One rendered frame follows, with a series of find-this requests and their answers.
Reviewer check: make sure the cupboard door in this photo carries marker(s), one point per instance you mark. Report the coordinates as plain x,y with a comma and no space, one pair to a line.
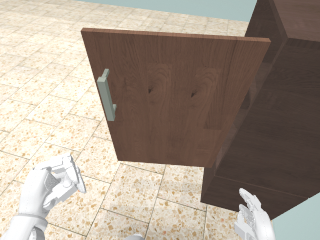
176,94

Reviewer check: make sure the left robot hand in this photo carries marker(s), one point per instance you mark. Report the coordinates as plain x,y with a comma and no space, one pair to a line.
35,198

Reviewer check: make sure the handle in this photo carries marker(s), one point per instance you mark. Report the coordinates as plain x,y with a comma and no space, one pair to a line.
103,86

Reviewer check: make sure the right robot hand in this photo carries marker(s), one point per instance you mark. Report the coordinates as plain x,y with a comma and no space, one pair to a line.
258,226

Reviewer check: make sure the left robot forearm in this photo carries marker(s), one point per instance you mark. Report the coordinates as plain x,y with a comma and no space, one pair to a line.
26,227

